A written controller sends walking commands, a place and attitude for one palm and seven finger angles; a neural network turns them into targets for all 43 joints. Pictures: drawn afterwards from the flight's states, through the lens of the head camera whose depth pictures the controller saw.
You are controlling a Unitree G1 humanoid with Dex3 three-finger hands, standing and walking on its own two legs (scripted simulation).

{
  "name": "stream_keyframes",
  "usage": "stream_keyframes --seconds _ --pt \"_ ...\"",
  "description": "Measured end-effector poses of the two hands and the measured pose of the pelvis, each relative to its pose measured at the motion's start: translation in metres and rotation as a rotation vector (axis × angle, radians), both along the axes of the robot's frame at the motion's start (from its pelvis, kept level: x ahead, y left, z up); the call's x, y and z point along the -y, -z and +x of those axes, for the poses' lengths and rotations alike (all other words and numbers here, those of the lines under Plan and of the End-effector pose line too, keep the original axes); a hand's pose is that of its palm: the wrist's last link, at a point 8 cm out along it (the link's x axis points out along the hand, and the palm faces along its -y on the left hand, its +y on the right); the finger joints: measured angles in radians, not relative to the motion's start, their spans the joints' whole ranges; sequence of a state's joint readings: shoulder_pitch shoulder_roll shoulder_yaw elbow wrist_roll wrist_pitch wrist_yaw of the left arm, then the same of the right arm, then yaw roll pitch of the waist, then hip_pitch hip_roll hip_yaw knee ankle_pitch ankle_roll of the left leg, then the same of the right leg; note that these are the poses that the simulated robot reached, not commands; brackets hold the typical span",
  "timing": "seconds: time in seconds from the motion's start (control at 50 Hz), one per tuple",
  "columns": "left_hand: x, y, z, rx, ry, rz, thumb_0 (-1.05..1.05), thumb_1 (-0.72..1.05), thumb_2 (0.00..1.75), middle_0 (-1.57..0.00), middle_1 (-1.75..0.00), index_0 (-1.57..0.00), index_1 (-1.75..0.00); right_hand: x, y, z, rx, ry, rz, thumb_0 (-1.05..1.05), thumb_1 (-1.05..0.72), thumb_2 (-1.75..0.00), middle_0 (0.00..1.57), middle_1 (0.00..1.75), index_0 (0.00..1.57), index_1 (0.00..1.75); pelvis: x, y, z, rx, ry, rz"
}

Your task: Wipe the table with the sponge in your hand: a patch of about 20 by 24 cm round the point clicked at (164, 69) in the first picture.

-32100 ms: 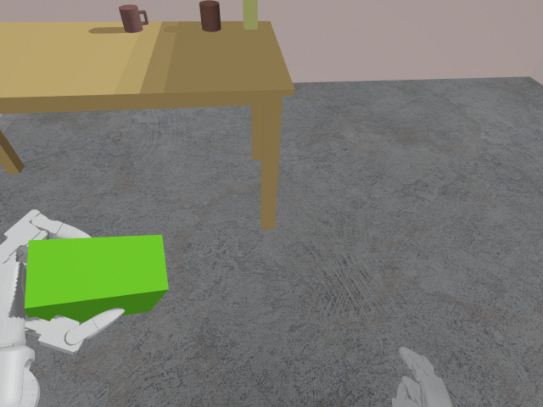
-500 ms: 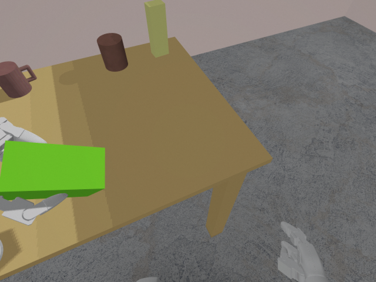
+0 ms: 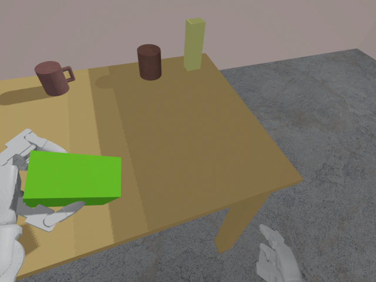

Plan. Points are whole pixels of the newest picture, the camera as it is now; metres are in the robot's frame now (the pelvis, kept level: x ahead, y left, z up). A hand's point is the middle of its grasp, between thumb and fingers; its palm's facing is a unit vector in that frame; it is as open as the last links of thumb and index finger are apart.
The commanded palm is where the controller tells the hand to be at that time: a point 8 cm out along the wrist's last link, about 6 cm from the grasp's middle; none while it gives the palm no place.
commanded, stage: come to a stop and stand still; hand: left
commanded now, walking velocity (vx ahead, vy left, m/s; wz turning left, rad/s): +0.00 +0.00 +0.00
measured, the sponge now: (86, 182) +0.24 +0.21 +0.13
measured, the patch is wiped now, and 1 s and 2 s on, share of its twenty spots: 0.00 0.00 0.00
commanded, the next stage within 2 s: look again from close up in 0.24 s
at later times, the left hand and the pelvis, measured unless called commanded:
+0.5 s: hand (63, 185) +0.22 +0.22 +0.16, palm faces +0.37 -0.84 -0.39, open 10.5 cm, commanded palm +0.16 +0.26 +0.18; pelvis +0.00 -0.02 +0.00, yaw +0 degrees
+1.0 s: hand (60, 168) +0.23 +0.23 +0.17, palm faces +0.36 -0.83 -0.43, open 10.5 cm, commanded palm +0.16 +0.26 +0.18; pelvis +0.00 -0.02 +0.00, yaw -2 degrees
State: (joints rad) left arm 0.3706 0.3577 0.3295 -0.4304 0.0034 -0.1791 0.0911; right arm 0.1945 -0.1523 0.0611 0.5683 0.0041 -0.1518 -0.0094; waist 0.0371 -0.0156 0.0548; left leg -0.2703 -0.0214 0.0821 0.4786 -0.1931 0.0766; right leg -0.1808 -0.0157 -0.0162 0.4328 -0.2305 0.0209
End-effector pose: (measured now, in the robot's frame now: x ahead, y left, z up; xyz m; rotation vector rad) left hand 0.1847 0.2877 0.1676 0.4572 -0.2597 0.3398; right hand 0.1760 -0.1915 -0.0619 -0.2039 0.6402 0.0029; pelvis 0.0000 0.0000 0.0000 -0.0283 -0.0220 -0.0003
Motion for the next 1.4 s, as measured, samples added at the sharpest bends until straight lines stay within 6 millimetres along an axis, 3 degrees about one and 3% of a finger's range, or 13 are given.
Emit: stream_keyframes --seconds 0.18,0.44,0.78,0.84,0.9,0.96,1.04,1.12,1.24,1.32,1.4 --pt "0.0 -0.008 0.005 0.01 0.008 0.027 -0.02 -0.54 1.03 -0.66 -1.34 -0.71 -1.32 0.016 -0.005 0.008 -0.009 0.015 -0.039 0.01 -0.9 -0.9 0.2 0.3 0.2 0.3 0.004 -0.002 0.007 -0.001 -0.007 0.004" --pt "0.019 -0.004 -0.007 -0.032 -0.008 0.0 -0.02 -0.54 1.03 -0.66 -1.33 -0.71 -1.32 0.049 -0.002 -0.007 -0.025 0.068 -0.053 0.01 -0.9 -0.9 0.2 0.3 0.2 0.3 0.02 -0.004 0.002 0.0 -0.008 0.003" --pt "0.036 -0.005 -0.003 -0.046 0.008 -0.002 -0.02 -0.54 1.03 -0.66 -1.33 -0.71 -1.32 0.067 0.002 -0.012 -0.036 0.099 -0.05 0.01 -0.9 -0.9 0.2 0.3 0.2 0.3 0.032 -0.004 0.004 -0.002 -0.007 0.005" --pt "0.014 -0.033 0.01 0.042 -0.003 0.165 -0.02 -0.54 1.03 -0.66 -1.33 -0.71 -1.31 0.066 0.006 -0.012 -0.062 0.043 -0.083 0.01 -0.9 -0.9 0.2 0.3 0.2 0.3 0.035 -0.001 -0.004 -0.008 -0.017 -0.006" --pt "-0.007 -0.05 0.017 0.126 -0.065 0.158 -0.02 -0.54 1.03 -0.66 -1.33 -0.71 -1.31 0.066 0.009 -0.012 -0.079 0.039 -0.063 0.01 -0.9 -0.9 0.2 0.3 0.2 0.3 0.032 0.001 -0.01 -0.009 0.0 -0.002" --pt "0.003 -0.039 0.015 0.092 -0.033 0.1 -0.02 -0.54 1.03 -0.66 -1.33 -0.71 -1.31 0.064 0.007 -0.014 -0.049 0.079 -0.026 0.01 -0.9 -0.9 0.2 0.3 0.2 0.3 0.024 0.0 -0.007 -0.009 0.023 0.006" --pt "0.027 -0.005 0.008 -0.043 0.076 0.041 -0.02 -0.54 1.03 -0.66 -1.33 -0.71 -1.31 0.057 0.005 -0.019 -0.042 0.11 -0.031 0.01 -0.9 -0.9 0.2 0.3 0.2 0.3 0.016 -0.001 0.0 -0.008 0.029 0.01" --pt "0.022 0.015 0.006 -0.11 0.087 0.018 -0.02 -0.54 1.03 -0.66 -1.33 -0.71 -1.31 0.047 0.005 -0.02 -0.071 0.099 -0.057 0.01 -0.9 -0.9 0.2 0.3 0.2 0.3 0.014 0.0 0.003 -0.007 0.011 0.008" --pt "0.0 -0.004 0.008 -0.008 0.01 0.055 -0.02 -0.54 1.03 -0.66 -1.33 -0.72 -1.31 0.03 0.007 -0.009 -0.079 0.035 -0.063 0.01 -0.9 -0.9 0.2 0.3 0.2 0.3 0.01 0.0 0.006 -0.007 -0.009 0.003" --pt "-0.002 -0.018 0.007 0.058 0.003 0.061 -0.02 -0.54 1.03 -0.66 -1.33 -0.72 -1.31 0.021 0.003 0.003 -0.053 0.014 -0.048 0.01 -0.9 -0.9 0.2 0.3 0.2 0.3 0.007 -0.001 0.009 -0.01 -0.01 0.0" --pt "0.001 -0.013 0.008 0.042 0.017 0.037 -0.02 -0.54 1.03 -0.66 -1.33 -0.71 -1.31 0.016 -0.001 0.014 -0.025 0.01 -0.039 0.01 -0.9 -0.9 0.2 0.3 0.2 0.3 0.004 -0.001 0.012 -0.013 -0.008 0.001"
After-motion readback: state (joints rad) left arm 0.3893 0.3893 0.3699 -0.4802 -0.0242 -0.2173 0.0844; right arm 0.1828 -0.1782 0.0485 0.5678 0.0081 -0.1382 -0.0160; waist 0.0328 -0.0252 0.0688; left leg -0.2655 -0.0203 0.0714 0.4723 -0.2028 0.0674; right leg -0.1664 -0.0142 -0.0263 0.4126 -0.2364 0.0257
